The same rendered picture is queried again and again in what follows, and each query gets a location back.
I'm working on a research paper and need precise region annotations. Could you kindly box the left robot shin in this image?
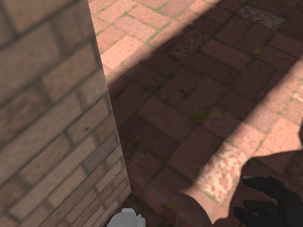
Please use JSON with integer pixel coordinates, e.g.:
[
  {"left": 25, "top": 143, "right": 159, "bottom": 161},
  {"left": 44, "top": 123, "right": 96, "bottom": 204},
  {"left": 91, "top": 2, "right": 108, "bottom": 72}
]
[{"left": 121, "top": 208, "right": 136, "bottom": 215}]

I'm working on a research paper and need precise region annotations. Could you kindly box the robot right hand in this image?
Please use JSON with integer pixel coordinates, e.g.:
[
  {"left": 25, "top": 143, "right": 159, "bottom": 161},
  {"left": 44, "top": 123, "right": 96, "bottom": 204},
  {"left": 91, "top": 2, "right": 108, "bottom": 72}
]
[{"left": 234, "top": 176, "right": 303, "bottom": 227}]

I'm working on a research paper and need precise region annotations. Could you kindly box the left robot thigh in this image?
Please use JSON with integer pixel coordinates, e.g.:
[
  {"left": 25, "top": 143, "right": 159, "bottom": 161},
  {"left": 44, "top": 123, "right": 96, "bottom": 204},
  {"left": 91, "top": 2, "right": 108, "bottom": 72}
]
[{"left": 107, "top": 212, "right": 146, "bottom": 227}]

